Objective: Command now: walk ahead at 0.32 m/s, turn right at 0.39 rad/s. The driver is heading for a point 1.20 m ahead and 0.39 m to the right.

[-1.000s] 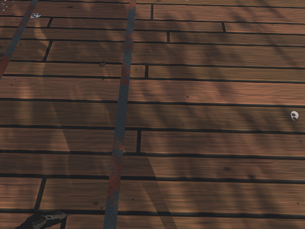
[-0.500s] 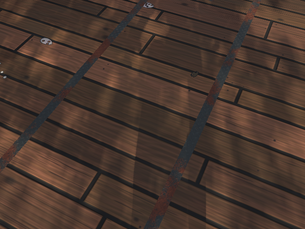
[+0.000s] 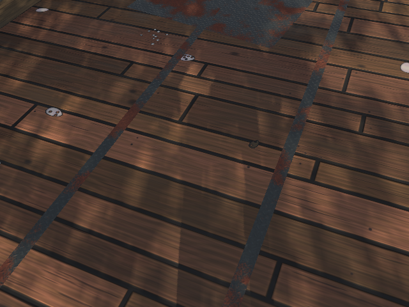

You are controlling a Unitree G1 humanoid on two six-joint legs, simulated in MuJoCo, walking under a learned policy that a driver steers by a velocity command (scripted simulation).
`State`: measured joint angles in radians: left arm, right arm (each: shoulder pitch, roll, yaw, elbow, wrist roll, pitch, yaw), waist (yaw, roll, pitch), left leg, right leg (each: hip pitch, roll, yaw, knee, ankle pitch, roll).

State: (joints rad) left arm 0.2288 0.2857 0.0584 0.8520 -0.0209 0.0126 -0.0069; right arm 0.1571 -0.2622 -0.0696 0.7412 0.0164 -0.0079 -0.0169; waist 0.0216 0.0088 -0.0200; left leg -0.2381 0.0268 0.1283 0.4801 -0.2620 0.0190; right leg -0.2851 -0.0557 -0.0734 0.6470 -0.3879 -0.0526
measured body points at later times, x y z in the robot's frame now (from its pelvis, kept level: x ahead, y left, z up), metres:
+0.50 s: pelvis +0.22 -0.01 -0.02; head +0.26 -0.03 +0.43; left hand +0.28 +0.27 -0.14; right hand +0.40 -0.31 -0.08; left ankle +0.35 +0.07 -0.74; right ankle -0.01 -0.10 -0.70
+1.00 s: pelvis +0.45 -0.16 -0.02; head +0.48 -0.20 +0.42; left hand +0.77 -0.07 -0.09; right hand +0.32 -0.43 -0.15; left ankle +0.37 +0.07 -0.69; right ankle +0.49 -0.29 -0.74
